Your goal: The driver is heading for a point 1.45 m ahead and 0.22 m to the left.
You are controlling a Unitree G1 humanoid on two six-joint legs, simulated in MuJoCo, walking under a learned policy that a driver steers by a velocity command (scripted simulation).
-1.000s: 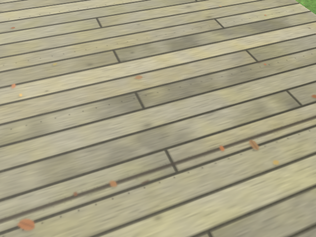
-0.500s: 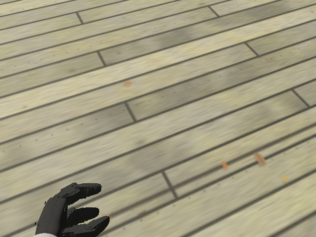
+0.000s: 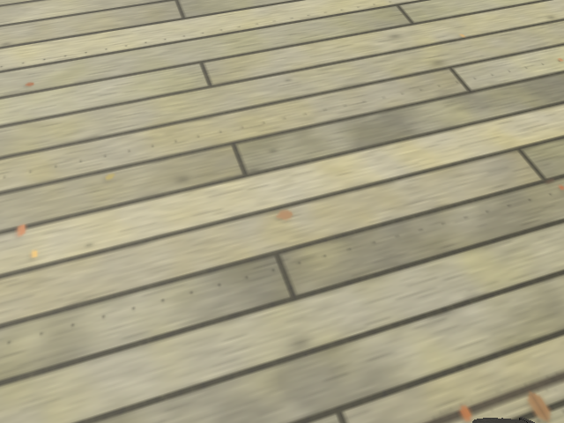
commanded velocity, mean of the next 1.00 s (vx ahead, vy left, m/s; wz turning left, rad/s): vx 0.03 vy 0.00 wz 0.00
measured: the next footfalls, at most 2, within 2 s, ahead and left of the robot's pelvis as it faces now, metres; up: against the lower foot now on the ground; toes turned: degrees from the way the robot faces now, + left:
right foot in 0.26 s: +0.08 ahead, -0.14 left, +0.00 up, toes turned +0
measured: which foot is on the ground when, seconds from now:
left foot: down 0.00-1.00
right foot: up 0.00-0.24, down 0.26-1.00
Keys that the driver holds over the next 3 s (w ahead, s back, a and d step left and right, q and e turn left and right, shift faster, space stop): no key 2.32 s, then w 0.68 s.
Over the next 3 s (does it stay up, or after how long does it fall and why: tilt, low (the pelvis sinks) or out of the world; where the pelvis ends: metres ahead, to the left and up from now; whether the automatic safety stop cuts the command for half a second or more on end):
stays up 0.32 0.02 0.01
